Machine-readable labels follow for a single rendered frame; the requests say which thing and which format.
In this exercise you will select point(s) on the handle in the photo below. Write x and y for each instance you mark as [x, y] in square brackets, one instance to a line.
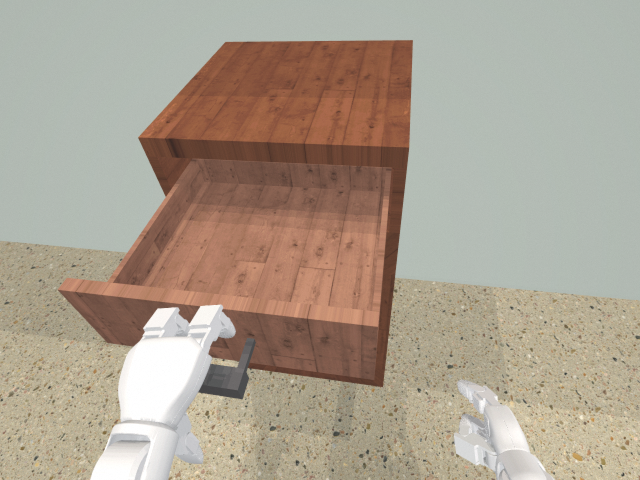
[229, 381]

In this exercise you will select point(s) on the robot left forearm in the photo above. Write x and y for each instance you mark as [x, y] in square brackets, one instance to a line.
[137, 450]

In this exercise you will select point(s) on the robot right forearm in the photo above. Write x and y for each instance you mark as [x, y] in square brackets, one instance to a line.
[519, 465]

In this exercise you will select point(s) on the drawer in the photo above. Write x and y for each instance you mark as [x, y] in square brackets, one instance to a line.
[293, 252]

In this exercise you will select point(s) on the left robot hand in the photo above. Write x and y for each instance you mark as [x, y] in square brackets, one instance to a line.
[165, 370]

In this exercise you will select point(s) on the right robot hand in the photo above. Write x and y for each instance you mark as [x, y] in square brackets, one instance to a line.
[481, 442]

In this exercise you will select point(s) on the cabinet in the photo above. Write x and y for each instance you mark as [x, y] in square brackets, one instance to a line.
[311, 102]

